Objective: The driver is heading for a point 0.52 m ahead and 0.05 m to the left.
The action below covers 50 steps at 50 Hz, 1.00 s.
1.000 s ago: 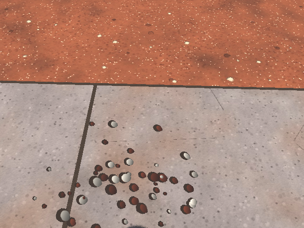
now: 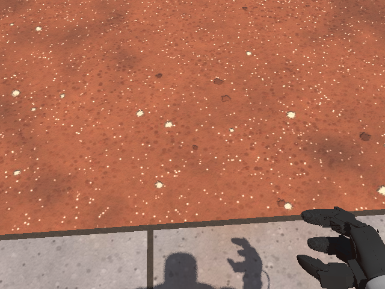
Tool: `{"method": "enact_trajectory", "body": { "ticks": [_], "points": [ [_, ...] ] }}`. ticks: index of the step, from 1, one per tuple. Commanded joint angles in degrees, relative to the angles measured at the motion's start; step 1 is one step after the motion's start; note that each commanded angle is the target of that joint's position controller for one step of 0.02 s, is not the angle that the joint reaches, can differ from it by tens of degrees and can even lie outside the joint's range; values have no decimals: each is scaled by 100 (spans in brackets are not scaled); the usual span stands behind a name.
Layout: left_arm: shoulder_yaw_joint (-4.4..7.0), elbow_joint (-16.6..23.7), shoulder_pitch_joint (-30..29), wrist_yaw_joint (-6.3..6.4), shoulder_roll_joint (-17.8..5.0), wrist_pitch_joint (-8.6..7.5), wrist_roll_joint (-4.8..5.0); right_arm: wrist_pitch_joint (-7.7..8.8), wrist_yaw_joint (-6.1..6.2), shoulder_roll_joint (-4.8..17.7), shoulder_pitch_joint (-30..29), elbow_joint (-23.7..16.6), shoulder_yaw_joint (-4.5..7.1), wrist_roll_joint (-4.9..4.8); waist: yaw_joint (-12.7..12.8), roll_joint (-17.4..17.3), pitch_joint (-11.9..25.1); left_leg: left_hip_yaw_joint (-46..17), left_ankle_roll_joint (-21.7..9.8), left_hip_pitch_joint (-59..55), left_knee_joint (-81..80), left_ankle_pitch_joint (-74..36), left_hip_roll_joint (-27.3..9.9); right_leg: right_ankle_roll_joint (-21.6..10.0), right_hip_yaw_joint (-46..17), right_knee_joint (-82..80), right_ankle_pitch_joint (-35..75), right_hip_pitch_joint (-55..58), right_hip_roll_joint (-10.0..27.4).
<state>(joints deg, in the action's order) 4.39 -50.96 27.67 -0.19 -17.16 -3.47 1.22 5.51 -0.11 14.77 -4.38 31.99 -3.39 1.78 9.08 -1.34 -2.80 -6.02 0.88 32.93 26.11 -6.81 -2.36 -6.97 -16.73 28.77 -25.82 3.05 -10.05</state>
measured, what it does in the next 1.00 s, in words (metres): walks ahead: left foot, then right foot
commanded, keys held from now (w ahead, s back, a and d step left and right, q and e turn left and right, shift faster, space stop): e+shift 0.26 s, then q+shift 0.74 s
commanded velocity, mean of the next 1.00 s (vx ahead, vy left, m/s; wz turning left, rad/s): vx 0.13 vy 0.00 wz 0.05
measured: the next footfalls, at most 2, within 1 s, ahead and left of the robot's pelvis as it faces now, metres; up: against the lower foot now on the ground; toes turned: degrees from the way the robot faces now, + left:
left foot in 0.02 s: +0.23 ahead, +0.17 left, +0.00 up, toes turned -5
right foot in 0.40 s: +0.31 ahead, -0.12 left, +0.00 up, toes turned -21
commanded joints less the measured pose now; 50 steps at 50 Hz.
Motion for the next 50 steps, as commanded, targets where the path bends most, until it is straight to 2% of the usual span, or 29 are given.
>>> {"method": "enact_trajectory", "body": {
  "ticks": [1,2,3,5,6,8,10,13,17,18,19,20,21,22,23,25,29,32,35,37,38,39,40,41,42,43,44,46,50],
  "points": [
    [-121,630,-436,102,83,41,-57,200,222,1285,2714,298,634,-248,-1733,-402,2372,-912,-429,-5836,865,-2752,-1385,715,12,3719,-677,-3026,91],
    [-153,853,427,99,34,20,-30,117,175,1307,2983,186,598,88,-1330,-1501,3323,-2430,-1081,-6843,1347,-4917,-2804,870,148,5311,-1861,-4028,61],
    [-86,1138,451,89,-523,51,167,-20,146,1505,2603,226,787,17,-1212,-1819,3662,-3110,-1722,-6501,696,-3094,-3125,1101,434,6226,-1112,-4383,622],
    [70,1267,-577,188,-844,304,218,-188,231,634,1599,61,654,-39,-1173,-683,1862,-1517,-1315,-4645,-8,-1138,-2070,1262,1140,5801,-203,-4792,1185],
    [109,1326,-649,214,-776,436,185,-216,228,453,1280,81,591,-80,-957,-406,1202,-964,-1214,-3683,-289,-1064,-1804,1303,1219,5676,-134,-4611,1343],
    [26,1595,-731,192,-287,597,151,-186,182,523,794,254,676,-146,-637,-636,355,-29,-1060,-2172,-924,-666,-1587,1255,1346,4551,-116,-4009,1683],
    [-9,1836,-1032,170,-142,598,58,-106,160,761,571,400,809,-127,-634,-623,282,556,-1142,-1837,-1152,-955,-1546,1199,1461,3489,429,-3681,1776],
    [27,1739,-1012,-15,-249,592,16,-98,173,976,319,496,914,-255,-608,-500,716,1332,-1005,-2077,-897,-1029,-1397,888,1682,1996,1983,-2793,1647],
    [84,2004,-1553,-158,-441,585,-81,-93,28,1241,780,813,968,-530,-712,-202,579,1219,-965,-2196,-355,-975,-1509,490,1757,780,1934,-2155,1206],
    [113,1987,-1481,-145,-492,550,-128,-106,-1,1238,779,866,950,-570,-594,-72,599,1271,-850,-2097,-4,-857,-1422,345,1796,308,2256,-1711,1057],
    [195,1883,-1216,-77,-694,511,-181,-106,-42,1063,965,975,869,-498,-464,228,790,1377,-650,-1858,614,-627,-1158,169,1765,-14,2857,-919,940],
    [255,1925,-1033,41,-1149,462,-272,-105,-87,734,1303,1006,708,-221,-471,1147,1201,1662,-221,-1283,1715,1126,-666,-143,875,-71,6142,76,1891],
    [-19,2134,-1341,129,-832,390,-550,-188,-146,289,1937,1088,474,-83,-816,1847,2179,906,215,-739,3127,4885,-271,-1307,-702,-65,7660,756,3591],
    [-120,2134,-1502,71,-485,376,-401,-335,-163,808,1982,1293,623,-270,-655,1117,2355,184,379,-771,3629,5167,-242,-1545,-408,-10,7151,387,3563],
    [-11,1915,-1529,16,-774,377,-282,-417,-141,1060,1719,1117,704,-427,-654,1170,2002,318,361,-387,3765,4876,-294,-1391,-114,-358,5339,22,3297],
    [79,1792,-2019,78,-965,388,-204,-572,55,1227,1368,1099,813,-384,-728,909,1060,441,386,-79,3851,4286,-324,-870,392,-738,3761,-793,2898],
    [45,1779,-2556,273,-621,371,-305,-806,203,823,1910,1185,838,-338,-1064,767,910,738,530,-611,3797,3410,-272,-703,1440,-1024,3260,-1616,2764],
    [83,1657,-2652,358,-537,375,-288,-839,131,563,1649,939,776,-298,-987,816,940,836,400,-883,2888,2990,-405,-637,1791,-1016,2853,-1593,2850],
    [160,1509,-2626,368,-614,404,-192,-867,-18,684,1699,757,838,-274,-1029,934,1038,992,184,-1203,2225,2834,-397,-502,1908,-843,2794,-1403,3088],
    [191,1425,-2787,352,-610,429,-34,-894,-81,692,2052,801,903,-249,-1278,836,1004,1237,-84,-1724,1300,2318,-212,-147,2200,-365,2482,-1536,3010],
    [175,1326,-2691,334,-435,450,49,-898,-59,809,2289,883,982,-192,-1336,458,836,1097,-332,-2009,699,1952,-34,204,2455,281,1760,-1823,2693],
    [162,1220,-2374,306,-247,505,-37,-858,34,1277,2403,826,1119,-148,-1240,-847,404,-170,-751,-2278,-192,354,-641,742,2946,1634,477,-2768,2066],
    [109,1655,-2844,320,-138,502,-205,-747,79,2003,2347,589,1235,-50,-1155,-2240,90,-2703,-1823,-2549,-732,-721,-1788,1206,2508,3161,-1322,-4536,999],
    [147,1749,-3351,344,-294,468,-239,-588,17,1888,2432,556,1220,110,-1462,-1452,486,-2872,-2144,-2502,-1015,-9,-1928,1075,1468,4026,-1397,-4742,891],
    [188,1708,-3274,348,-364,442,-127,-468,5,1780,2185,516,1194,65,-1250,-1094,436,-2440,-1872,-2541,-1012,537,-1656,915,1200,4132,-830,-4819,969],
    [237,1567,-3085,379,-432,418,-130,-446,52,1635,1821,442,1182,-120,-1025,-672,395,-2018,-1521,-2545,-888,741,-1358,854,1098,3999,-226,-4817,1082],
    [284,1484,-2973,418,-562,409,-188,-484,114,1392,1538,364,1112,-272,-910,-555,433,-1762,-1317,-2504,-762,641,-1238,873,1055,3837,162,-4755,1137],
    [287,1426,-2846,372,-470,358,-210,-566,226,1147,1480,228,1032,-296,-846,-514,768,-1498,-1205,-2486,-598,145,-960,957,1057,3837,652,-4366,975],
    [184,1406,-2899,303,-229,270,-138,-650,336,1233,1768,125,1090,-307,-955,-427,947,-1615,-1193,-2952,-397,-90,-740,1126,938,2782,964,-4359,723]
  ]
}}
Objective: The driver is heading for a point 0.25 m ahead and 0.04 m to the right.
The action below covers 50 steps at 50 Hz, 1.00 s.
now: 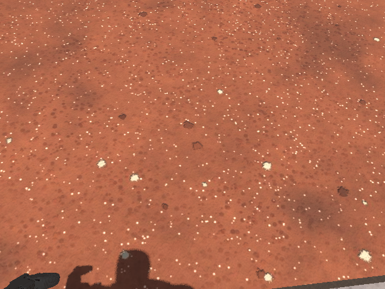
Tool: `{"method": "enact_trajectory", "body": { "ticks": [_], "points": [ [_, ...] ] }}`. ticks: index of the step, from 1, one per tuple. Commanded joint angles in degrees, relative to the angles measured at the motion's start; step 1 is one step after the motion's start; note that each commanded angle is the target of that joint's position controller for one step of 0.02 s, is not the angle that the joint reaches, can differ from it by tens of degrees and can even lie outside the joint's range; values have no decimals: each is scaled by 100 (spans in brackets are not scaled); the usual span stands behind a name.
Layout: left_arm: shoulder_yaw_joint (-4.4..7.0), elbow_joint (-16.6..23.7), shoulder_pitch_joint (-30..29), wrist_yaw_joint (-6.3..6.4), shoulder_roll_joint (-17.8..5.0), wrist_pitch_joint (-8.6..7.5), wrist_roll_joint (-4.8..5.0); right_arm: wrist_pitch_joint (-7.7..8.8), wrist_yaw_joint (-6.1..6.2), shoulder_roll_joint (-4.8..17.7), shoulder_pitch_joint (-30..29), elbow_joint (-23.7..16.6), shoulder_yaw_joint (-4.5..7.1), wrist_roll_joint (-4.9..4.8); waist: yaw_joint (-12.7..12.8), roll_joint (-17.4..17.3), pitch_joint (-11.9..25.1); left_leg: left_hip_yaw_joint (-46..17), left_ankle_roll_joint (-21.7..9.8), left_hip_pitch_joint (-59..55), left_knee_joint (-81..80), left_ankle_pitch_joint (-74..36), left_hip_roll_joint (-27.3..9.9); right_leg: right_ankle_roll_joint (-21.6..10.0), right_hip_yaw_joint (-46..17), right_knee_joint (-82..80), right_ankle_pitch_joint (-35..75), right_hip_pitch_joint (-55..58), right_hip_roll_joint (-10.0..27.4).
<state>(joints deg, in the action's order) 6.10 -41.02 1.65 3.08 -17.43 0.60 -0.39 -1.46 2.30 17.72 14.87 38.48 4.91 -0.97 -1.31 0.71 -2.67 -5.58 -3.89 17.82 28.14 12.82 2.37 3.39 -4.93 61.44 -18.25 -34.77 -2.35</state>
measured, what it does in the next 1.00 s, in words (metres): steps on the spot: right foot, then left foot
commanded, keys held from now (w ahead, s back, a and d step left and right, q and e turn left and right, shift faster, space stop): q+shift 0.02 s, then shift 0.98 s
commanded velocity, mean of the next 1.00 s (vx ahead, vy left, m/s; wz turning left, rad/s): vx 0.00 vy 0.00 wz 0.23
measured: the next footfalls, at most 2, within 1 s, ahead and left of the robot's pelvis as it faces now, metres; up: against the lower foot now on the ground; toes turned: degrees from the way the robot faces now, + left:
right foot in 0.30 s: +0.11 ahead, -0.14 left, +0.00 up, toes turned +14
left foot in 0.60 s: +0.02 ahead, +0.11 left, +0.00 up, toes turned +8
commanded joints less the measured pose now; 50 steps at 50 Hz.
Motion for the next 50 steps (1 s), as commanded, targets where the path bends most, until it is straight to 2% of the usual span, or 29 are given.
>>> {"method": "enact_trajectory", "body": {
  "ticks": [1,5,9,11,13,14,15,16,17,18,19,21,23,25,26,27,28,29,30,31,32,33,36,39,50],
  "points": [
    [4,411,-328,-37,-202,-152,33,21,108,978,-161,-564,281,-38,67,-708,916,-1762,-709,-1447,-586,-1883,-1173,126,-277,-789,231,-524,-92],
    [-14,285,-213,-133,-304,-162,54,-51,85,935,-301,-702,248,33,-45,-972,922,-1810,-698,-1140,-452,-1680,-1137,194,-167,-1488,311,112,-8],
    [-23,280,-98,-218,-420,-220,67,-100,-15,878,-438,-777,166,108,-123,-1039,893,-2063,-821,-993,-193,-2494,-1199,82,-56,-1844,-66,645,72],
    [-27,283,3,-263,-453,-263,76,-111,-48,848,-552,-806,124,93,-109,-1032,878,-2193,-842,-1012,-69,-2814,-1180,-9,15,-2213,-148,925,102],
    [-37,235,248,-319,-412,-317,71,-117,-56,779,-754,-834,75,26,94,-972,825,-2191,-686,-879,50,-2574,-975,-154,121,-3241,519,1553,110],
    [-37,209,376,-338,-428,-346,24,-103,-55,713,-747,-824,49,11,188,-851,793,-2127,-484,-663,81,-2017,-803,-267,26,-3900,1467,2101,240],
    [-6,273,399,-318,-682,-356,-82,-59,-60,515,-528,-821,-9,120,49,-257,905,-1780,-168,-358,475,-916,-440,-501,-641,-4014,2615,2651,907],
    [31,317,278,-282,-992,-315,-142,3,-85,449,-54,-761,-22,196,-337,949,847,-993,199,215,1242,1303,344,-1162,-1482,-3919,4216,2964,1749],
    [-70,208,474,-279,-623,-320,-175,31,-69,652,-337,-825,32,202,-95,1347,834,-643,531,554,1819,2310,338,-1979,-2207,-4102,4063,2742,2314],
    [-92,220,513,-277,-552,-337,-115,25,-44,926,-532,-798,127,135,80,1037,768,-560,715,744,2600,2453,177,-2105,-2173,-4127,3751,2798,2282],
    [-74,185,533,-247,-609,-325,-54,-1,-31,909,-652,-756,159,83,126,803,792,-528,818,920,3072,2327,169,-1959,-1916,-4066,3507,2891,2081],
    [-99,175,403,-209,-609,-299,40,-89,-35,633,-554,-622,115,64,79,576,719,-551,960,945,3259,2016,43,-1687,-1410,-3990,3234,2852,1796],
    [-138,146,255,-205,-502,-204,28,-100,-77,250,-490,-545,-14,49,3,731,687,-103,1010,554,2424,1786,-59,-1469,-802,-3975,3163,2684,1352],
    [-143,104,364,-201,-452,-110,18,-71,-102,32,-630,-511,-104,40,171,979,760,215,1010,127,1373,1541,-159,-1441,-600,-3897,3231,2755,1193],
    [-138,70,482,-202,-489,-77,20,-66,-103,81,-619,-468,-84,12,230,1025,820,286,996,-51,934,1269,-161,-1476,-652,-3850,3210,2837,1226],
    [-145,51,498,-206,-505,-56,44,-63,-102,123,-495,-383,-60,-1,175,997,849,359,946,-312,325,789,-151,-1456,-663,-3777,3080,2833,1221],
    [-172,29,497,-214,-471,-50,83,-57,-105,127,-333,-273,-54,19,77,938,816,460,851,-693,-500,88,-107,-1358,-628,-3735,2867,2714,1172],
    [-199,-29,670,-223,-414,-83,96,-53,-104,221,-329,-242,-46,80,112,801,783,334,722,-1060,-894,-442,-161,-1148,-647,-3770,2479,2518,1118],
    [-237,-61,788,-253,-361,-155,29,-52,-71,487,-358,-317,-13,159,200,410,827,-89,551,-1470,-752,-1163,-548,-824,-553,-3686,1901,2162,1020],
    [-254,-69,958,-291,-273,-230,-44,-56,-67,806,-404,-255,67,202,468,-469,813,-273,261,-1214,-329,-1151,-751,-513,-59,-3648,1075,2109,573],
    [-282,-131,735,-299,-260,-253,-83,-22,-127,475,-479,-272,6,233,301,-567,726,-302,105,-727,-418,-418,-713,-271,155,-3558,683,2414,421],
    [-275,-141,543,-297,-292,-246,-77,22,-160,259,-506,-259,-63,257,234,-455,531,-318,114,-492,-520,-54,-674,-186,173,-3491,724,2455,400],
    [-269,-227,544,-217,-267,-171,-21,166,-148,281,-372,-139,-82,225,219,-516,247,-263,252,-269,-531,-211,-586,-233,126,-3392,1115,2429,434],
    [-262,-383,621,-179,-253,-143,-1,225,-123,217,-212,-53,-117,199,208,-447,212,-239,274,-258,-497,-301,-548,-213,123,-3380,1193,2464,434],
    [-228,-1029,764,-102,-305,-84,34,274,-116,117,-17,246,-155,164,189,-149,235,-133,226,-465,-459,-718,-451,-89,96,-3439,1448,2551,465]
  ]
}}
